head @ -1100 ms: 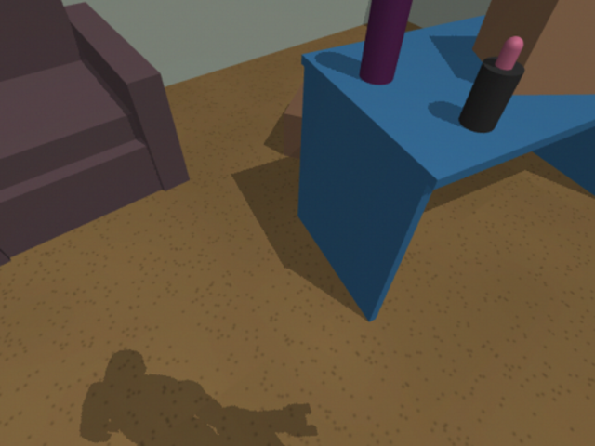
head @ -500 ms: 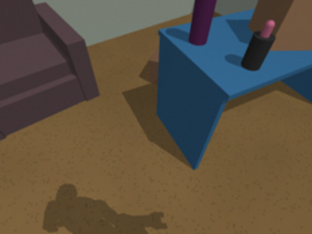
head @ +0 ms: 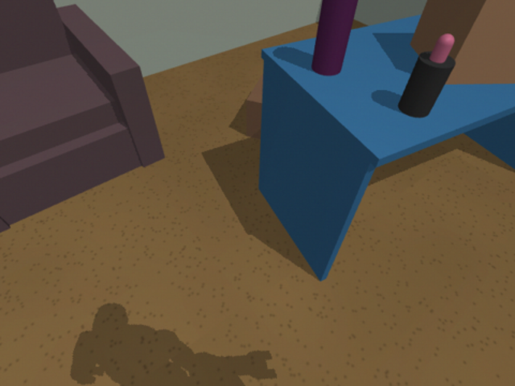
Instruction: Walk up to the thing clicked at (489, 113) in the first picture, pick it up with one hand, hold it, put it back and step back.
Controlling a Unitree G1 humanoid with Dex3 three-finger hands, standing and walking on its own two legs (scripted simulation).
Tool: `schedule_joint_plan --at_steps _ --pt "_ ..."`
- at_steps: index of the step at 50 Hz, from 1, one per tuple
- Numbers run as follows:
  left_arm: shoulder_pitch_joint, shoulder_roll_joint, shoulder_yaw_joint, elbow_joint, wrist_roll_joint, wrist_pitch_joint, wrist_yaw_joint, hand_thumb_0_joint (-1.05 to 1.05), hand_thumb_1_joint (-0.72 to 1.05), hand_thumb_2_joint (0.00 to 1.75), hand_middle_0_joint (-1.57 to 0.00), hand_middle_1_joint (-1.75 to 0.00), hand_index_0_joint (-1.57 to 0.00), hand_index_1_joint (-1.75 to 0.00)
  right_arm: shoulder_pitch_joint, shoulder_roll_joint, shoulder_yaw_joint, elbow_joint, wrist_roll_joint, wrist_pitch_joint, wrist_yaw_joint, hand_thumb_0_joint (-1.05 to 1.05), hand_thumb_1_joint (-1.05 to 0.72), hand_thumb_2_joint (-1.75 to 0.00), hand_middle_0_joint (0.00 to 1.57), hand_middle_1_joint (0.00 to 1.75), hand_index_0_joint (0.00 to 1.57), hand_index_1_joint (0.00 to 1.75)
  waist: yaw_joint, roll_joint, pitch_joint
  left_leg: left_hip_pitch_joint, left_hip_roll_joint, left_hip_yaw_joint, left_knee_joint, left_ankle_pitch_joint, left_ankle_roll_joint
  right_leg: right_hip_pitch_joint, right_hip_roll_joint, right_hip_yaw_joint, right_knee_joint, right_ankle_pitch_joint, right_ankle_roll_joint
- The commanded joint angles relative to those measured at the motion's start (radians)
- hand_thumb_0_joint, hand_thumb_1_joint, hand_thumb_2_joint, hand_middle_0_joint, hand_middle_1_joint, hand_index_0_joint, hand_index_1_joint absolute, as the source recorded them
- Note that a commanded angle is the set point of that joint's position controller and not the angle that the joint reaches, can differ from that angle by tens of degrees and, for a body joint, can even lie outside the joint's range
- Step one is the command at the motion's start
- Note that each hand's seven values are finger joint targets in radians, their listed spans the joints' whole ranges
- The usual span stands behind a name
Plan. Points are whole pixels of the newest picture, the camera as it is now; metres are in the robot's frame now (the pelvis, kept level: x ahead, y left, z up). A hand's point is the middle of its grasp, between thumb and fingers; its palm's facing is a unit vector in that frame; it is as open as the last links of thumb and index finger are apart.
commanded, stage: stand
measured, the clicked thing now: (429, 75) +0.81 -0.46 +0.06
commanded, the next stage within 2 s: walk up in 0.02 s
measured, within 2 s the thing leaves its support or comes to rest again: neither
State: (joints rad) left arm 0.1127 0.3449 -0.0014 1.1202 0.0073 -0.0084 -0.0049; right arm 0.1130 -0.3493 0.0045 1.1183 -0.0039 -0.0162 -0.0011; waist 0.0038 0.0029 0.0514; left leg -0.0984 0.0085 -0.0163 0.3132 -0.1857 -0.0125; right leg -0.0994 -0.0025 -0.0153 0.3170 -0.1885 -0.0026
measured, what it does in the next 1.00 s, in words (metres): walks ahead, turning right: left foot, then right foot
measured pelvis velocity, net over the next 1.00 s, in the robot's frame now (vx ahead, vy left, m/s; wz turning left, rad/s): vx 0.26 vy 0.13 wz -0.40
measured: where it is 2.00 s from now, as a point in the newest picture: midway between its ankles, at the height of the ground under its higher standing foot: (218, 376)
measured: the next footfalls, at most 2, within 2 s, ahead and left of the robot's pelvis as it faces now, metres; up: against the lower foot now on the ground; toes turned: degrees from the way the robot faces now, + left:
left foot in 0.30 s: +0.17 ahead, +0.20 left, +0.00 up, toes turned -8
right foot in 0.66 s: +0.23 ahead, -0.06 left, +0.00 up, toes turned -18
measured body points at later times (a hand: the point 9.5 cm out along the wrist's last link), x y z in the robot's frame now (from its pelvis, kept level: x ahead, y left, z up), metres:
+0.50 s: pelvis +0.10 +0.09 -0.01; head +0.12 +0.09 +0.43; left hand +0.20 +0.42 -0.13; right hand +0.08 -0.24 -0.12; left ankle +0.13 +0.20 -0.75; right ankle +0.09 -0.04 -0.70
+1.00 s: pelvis +0.26 +0.13 -0.05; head +0.29 +0.11 +0.40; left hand +0.44 +0.41 -0.15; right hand +0.22 -0.21 -0.15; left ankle +0.38 +0.24 -0.75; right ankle +0.19 -0.04 -0.74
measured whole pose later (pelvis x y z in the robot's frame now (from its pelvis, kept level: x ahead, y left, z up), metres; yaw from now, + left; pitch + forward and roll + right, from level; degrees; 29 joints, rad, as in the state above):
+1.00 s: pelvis +0.26 +0.13 -0.05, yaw -23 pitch -3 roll +0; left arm 0.30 0.43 0.03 0.79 0.00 -0.02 0.02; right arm 0.25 -0.43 -0.08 0.79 -0.02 -0.02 0.03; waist 0.01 0.01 0.13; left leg -0.43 0.07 0.03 0.78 -0.30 -0.02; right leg -0.36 -0.04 0.14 0.87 -0.46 0.01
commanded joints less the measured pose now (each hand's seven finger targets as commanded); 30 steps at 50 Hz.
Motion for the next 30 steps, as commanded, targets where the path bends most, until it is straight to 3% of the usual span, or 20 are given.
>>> schedule_joint_plan --at_steps 1,2,3,4,5,8,11,13,14,15,16,17,18,20,22,23,26,28,30 --pt "0.125 0.310 0.099 -0.097 0.005 -0.033 0.009 0.00 0.90 0.90 -0.20 -0.30 -0.20 -0.30 -0.048 -0.320 -0.111 -0.163 -0.038 -0.015 0.009 0.00 -0.90 -0.90 0.20 0.30 0.20 0.30 0.015 0.023 -0.089 0.009 0.039 0.023 0.162 -0.273 0.065 -0.017 -0.122 0.221 -0.018 -0.201 -0.081" --pt "0.176 0.342 0.114 -0.086 0.012 -0.039 0.008 0.00 0.90 0.90 -0.20 -0.30 -0.20 -0.30 -0.054 -0.283 -0.108 -0.175 -0.047 -0.008 0.019 0.00 -0.90 -0.90 0.20 0.30 0.20 0.30 0.038 -0.038 -0.028 -0.174 0.005 0.047 0.263 -0.388 0.059 -0.001 -0.202 0.368 -0.083 -0.441 -0.125" --pt "0.184 0.373 0.137 -0.098 0.020 -0.045 0.012 0.00 0.90 0.90 -0.20 -0.30 -0.20 -0.30 -0.080 -0.250 -0.105 -0.205 -0.052 0.001 0.033 0.00 -0.90 -0.90 0.20 0.30 0.20 0.30 0.060 -0.128 0.046 -0.404 -0.011 0.004 0.444 -0.401 0.045 0.042 -0.297 0.556 -0.165 -0.624 -0.200" --pt "0.173 0.369 0.144 -0.126 0.022 -0.055 0.017 0.00 0.90 0.90 -0.20 -0.30 -0.20 -0.30 -0.097 -0.239 -0.106 -0.226 -0.058 0.007 0.045 0.00 -0.90 -0.90 0.20 0.30 0.20 0.30 0.062 -0.113 0.100 -0.524 0.038 -0.081 0.528 -0.316 0.035 0.054 -0.347 0.635 -0.187 -0.647 -0.246" --pt "0.161 0.349 0.143 -0.150 0.019 -0.064 0.019 0.00 0.90 0.90 -0.20 -0.30 -0.20 -0.30 -0.083 -0.249 -0.110 -0.237 -0.052 0.005 0.057 0.00 -0.90 -0.90 0.20 0.30 0.20 0.30 0.045 -0.106 0.101 -0.564 0.066 -0.108 0.553 -0.255 0.029 0.074 -0.337 0.621 -0.181 -0.579 -0.259" --pt "0.157 0.323 0.141 -0.201 0.012 -0.072 0.017 0.00 0.90 0.90 -0.20 -0.30 -0.20 -0.30 -0.015 -0.248 -0.122 -0.259 -0.054 -0.003 0.066 0.00 -0.90 -0.90 0.20 0.30 0.20 0.30 0.016 -0.099 0.026 -0.458 0.078 -0.079 0.503 -0.233 0.000 0.055 -0.247 0.456 -0.120 -0.332 -0.210" --pt "0.167 0.333 0.148 -0.245 0.016 -0.069 0.014 0.00 0.90 0.90 -0.20 -0.30 -0.20 -0.30 -0.009 -0.242 -0.138 -0.307 -0.057 -0.001 0.079 0.00 -0.90 -0.90 0.20 0.30 0.20 0.30 0.012 -0.139 0.012 -0.320 0.068 -0.053 0.388 -0.240 -0.004 -0.058 -0.203 0.362 -0.052 -0.234 -0.182" --pt "0.106 0.336 0.145 -0.279 0.018 -0.060 0.011 0.00 0.90 0.90 -0.20 -0.30 -0.20 -0.30 0.076 -0.244 -0.156 -0.309 -0.052 -0.004 0.079 0.00 -0.90 -0.90 0.20 0.30 0.20 0.30 -0.045 -0.151 0.008 -0.123 0.043 -0.004 0.273 -0.166 -0.002 -0.235 -0.152 0.292 0.026 -0.219 -0.153" --pt "0.068 0.315 0.139 -0.298 0.019 -0.055 0.011 0.00 0.90 0.90 -0.20 -0.30 -0.20 -0.30 0.186 -0.248 -0.169 -0.283 -0.053 -0.007 0.075 0.00 -0.90 -0.90 0.20 0.30 0.20 0.30 -0.112 -0.107 -0.024 0.065 0.020 0.019 0.210 -0.075 0.004 -0.363 -0.107 0.236 0.147 -0.216 -0.116" --pt "0.093 0.248 0.120 -0.307 0.025 -0.049 0.014 0.00 0.90 0.90 -0.20 -0.30 -0.20 -0.30 0.288 -0.288 -0.190 -0.257 -0.059 -0.012 0.065 0.00 -0.90 -0.90 0.20 0.30 0.20 0.30 -0.159 0.036 -0.074 0.246 0.027 -0.013 0.166 -0.143 0.032 -0.501 -0.026 0.186 0.360 -0.269 -0.086" --pt "0.175 0.167 0.094 -0.309 0.020 -0.046 0.023 0.00 0.90 0.90 -0.20 -0.30 -0.20 -0.30 0.350 -0.376 -0.211 -0.264 -0.072 -0.017 0.054 0.00 -0.90 -0.90 0.20 0.30 0.20 0.30 -0.173 0.335 -0.099 0.280 0.232 -0.333 -0.017 -0.457 0.096 -0.643 0.113 0.090 0.670 -0.432 -0.060" --pt "0.187 0.228 0.096 -0.302 0.010 -0.048 0.035 0.00 0.90 0.90 -0.20 -0.30 -0.20 -0.30 0.239 -0.420 -0.213 -0.314 -0.057 -0.020 0.053 0.00 -0.90 -0.90 0.20 0.30 0.20 0.30 -0.128 0.302 -0.069 0.101 0.413 -0.632 -0.175 -0.700 0.203 -0.646 0.050 0.087 0.833 -0.407 -0.045" --pt "0.202 0.295 0.103 -0.285 0.009 -0.052 0.036 0.00 0.90 0.90 -0.20 -0.30 -0.20 -0.30 0.150 -0.415 -0.206 -0.339 -0.035 -0.017 0.054 0.00 -0.90 -0.90 0.20 0.30 0.20 0.30 -0.080 0.194 0.008 -0.063 0.415 -0.618 -0.198 -0.734 0.242 -0.573 -0.011 0.126 0.870 -0.327 -0.049" --pt "0.276 0.308 0.114 -0.236 -0.006 -0.055 0.014 0.00 0.90 0.90 -0.20 -0.30 -0.20 -0.30 0.095 -0.337 -0.172 -0.367 -0.033 -0.023 0.049 0.00 -0.90 -0.90 0.20 0.30 0.20 0.30 -0.019 0.161 0.052 -0.079 0.321 -0.422 -0.130 -0.581 0.220 -0.539 -0.058 0.100 0.823 -0.225 -0.033" --pt "0.285 0.301 0.115 -0.216 -0.001 -0.060 -0.005 0.00 0.90 0.90 -0.20 -0.30 -0.20 -0.30 0.128 -0.313 -0.157 -0.361 -0.029 -0.032 0.048 0.00 -0.90 -0.90 0.20 0.30 0.20 0.30 -0.026 0.176 0.067 -0.116 0.260 -0.254 -0.107 -0.398 0.212 -0.463 -0.071 0.067 0.686 -0.202 -0.011" --pt "0.266 0.287 0.112 -0.229 0.000 -0.060 -0.015 0.00 0.90 0.90 -0.20 -0.30 -0.20 -0.30 0.143 -0.312 -0.155 -0.358 -0.030 -0.034 0.050 0.00 -0.90 -0.90 0.20 0.30 0.20 0.30 -0.030 0.178 0.075 -0.125 0.253 -0.213 -0.108 -0.348 0.220 -0.432 -0.068 0.045 0.616 -0.207 0.000" --pt "0.198 0.266 0.108 -0.282 0.006 -0.064 -0.030 0.00 0.90 0.90 -0.20 -0.30 -0.20 -0.30 0.166 -0.331 -0.157 -0.371 -0.030 -0.036 0.052 0.00 -0.90 -0.90 0.20 0.30 0.20 0.30 -0.043 0.160 0.066 -0.101 0.280 -0.157 -0.077 -0.261 0.243 -0.364 -0.074 0.030 0.433 -0.191 -0.006" --pt "0.197 0.265 0.110 -0.288 0.007 -0.071 -0.027 0.00 0.90 0.90 -0.20 -0.30 -0.20 -0.30 0.164 -0.320 -0.151 -0.390 -0.032 -0.029 0.056 0.00 -0.90 -0.90 0.20 0.30 0.20 0.30 -0.045 0.130 0.047 -0.129 0.253 -0.106 -0.035 -0.216 0.224 -0.274 -0.037 -0.006 0.352 -0.143 -0.017" --pt "0.264 0.253 0.115 -0.275 0.006 -0.077 -0.015 0.00 0.90 0.90 -0.20 -0.30 -0.20 -0.30 0.132 -0.316 -0.147 -0.408 -0.029 -0.016 0.060 0.00 -0.90 -0.90 0.20 0.30 0.20 0.30 0.002 0.110 0.017 -0.186 0.247 -0.069 0.058 -0.163 0.202 -0.125 -0.022 -0.029 0.276 -0.031 -0.027"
